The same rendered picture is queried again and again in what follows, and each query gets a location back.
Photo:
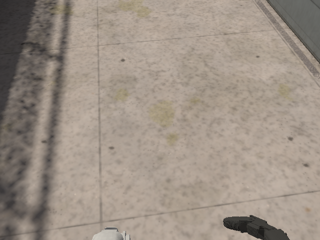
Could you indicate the left robot shin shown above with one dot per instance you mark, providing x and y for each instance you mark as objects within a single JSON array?
[{"x": 107, "y": 228}]

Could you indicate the robot right hand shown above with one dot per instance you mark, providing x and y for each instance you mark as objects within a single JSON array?
[{"x": 255, "y": 227}]

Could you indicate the left robot thigh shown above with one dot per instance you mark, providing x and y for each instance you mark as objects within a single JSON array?
[{"x": 111, "y": 234}]

